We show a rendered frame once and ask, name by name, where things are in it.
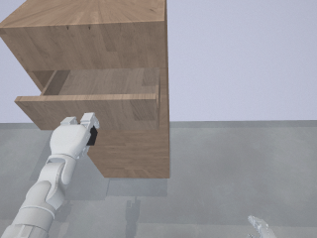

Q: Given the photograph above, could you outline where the robot left forearm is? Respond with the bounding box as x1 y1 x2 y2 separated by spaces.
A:
1 154 77 238

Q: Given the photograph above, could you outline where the right robot hand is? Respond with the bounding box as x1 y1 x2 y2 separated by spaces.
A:
246 215 277 238

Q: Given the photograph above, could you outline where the cabinet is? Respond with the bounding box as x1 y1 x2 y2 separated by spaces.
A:
0 0 170 179

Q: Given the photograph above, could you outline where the drawer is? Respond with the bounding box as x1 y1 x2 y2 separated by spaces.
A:
14 67 160 131

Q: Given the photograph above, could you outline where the handle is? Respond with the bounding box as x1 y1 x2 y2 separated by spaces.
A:
77 123 98 146

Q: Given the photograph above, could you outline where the left robot hand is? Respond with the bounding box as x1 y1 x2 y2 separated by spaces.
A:
50 112 100 160

